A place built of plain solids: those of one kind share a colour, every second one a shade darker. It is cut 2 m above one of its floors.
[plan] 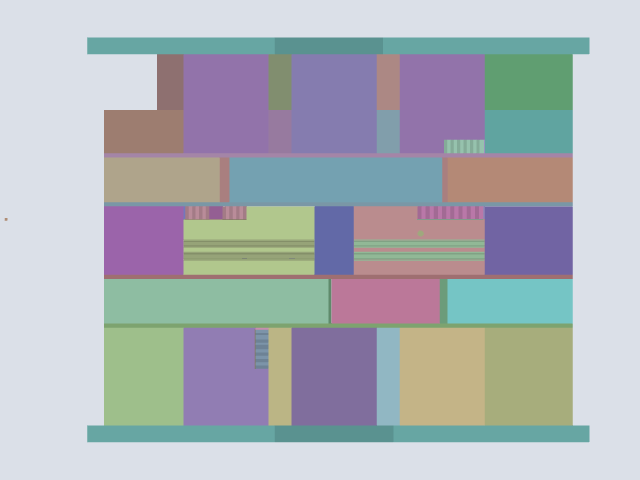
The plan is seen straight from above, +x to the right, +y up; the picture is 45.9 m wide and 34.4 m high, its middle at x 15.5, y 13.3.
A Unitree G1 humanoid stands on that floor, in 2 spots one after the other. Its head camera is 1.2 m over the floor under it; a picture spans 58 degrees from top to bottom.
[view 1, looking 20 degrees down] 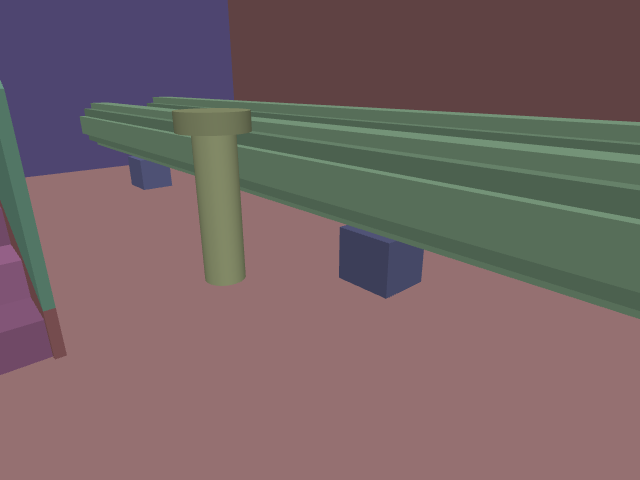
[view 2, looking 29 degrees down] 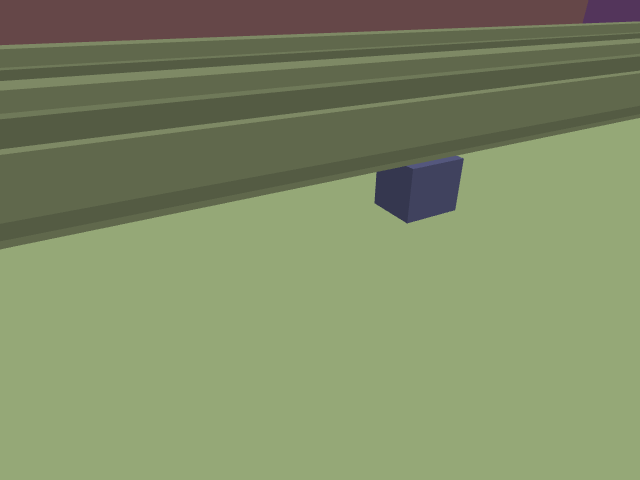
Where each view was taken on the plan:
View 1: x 20.38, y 15.03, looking -42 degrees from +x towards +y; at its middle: floor_aislew_concrete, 3.51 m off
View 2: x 12.33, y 15.03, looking -119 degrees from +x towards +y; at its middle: floor_aislee_concrete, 2.48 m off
